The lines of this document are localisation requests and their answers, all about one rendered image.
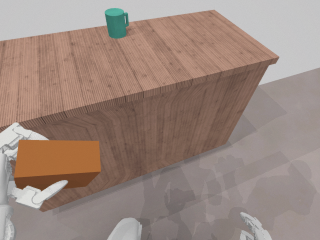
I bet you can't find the left robot hand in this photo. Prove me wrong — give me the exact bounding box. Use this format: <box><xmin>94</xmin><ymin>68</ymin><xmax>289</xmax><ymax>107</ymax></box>
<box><xmin>0</xmin><ymin>122</ymin><xmax>68</xmax><ymax>210</ymax></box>

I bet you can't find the left robot thigh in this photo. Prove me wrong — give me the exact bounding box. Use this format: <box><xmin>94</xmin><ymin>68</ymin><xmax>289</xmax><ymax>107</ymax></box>
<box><xmin>107</xmin><ymin>218</ymin><xmax>142</xmax><ymax>240</ymax></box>

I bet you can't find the table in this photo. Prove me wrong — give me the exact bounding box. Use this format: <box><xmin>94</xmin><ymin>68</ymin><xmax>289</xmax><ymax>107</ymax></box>
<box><xmin>0</xmin><ymin>10</ymin><xmax>279</xmax><ymax>212</ymax></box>

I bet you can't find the right robot hand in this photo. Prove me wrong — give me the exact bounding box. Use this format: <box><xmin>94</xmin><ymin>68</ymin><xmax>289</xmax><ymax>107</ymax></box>
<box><xmin>239</xmin><ymin>212</ymin><xmax>272</xmax><ymax>240</ymax></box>

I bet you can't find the sponge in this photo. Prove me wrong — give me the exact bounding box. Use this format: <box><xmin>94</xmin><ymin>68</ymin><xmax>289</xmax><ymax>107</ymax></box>
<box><xmin>14</xmin><ymin>140</ymin><xmax>101</xmax><ymax>191</ymax></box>

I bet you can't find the robot left forearm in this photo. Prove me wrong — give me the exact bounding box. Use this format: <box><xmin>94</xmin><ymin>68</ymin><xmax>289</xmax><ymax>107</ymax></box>
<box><xmin>0</xmin><ymin>204</ymin><xmax>17</xmax><ymax>240</ymax></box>

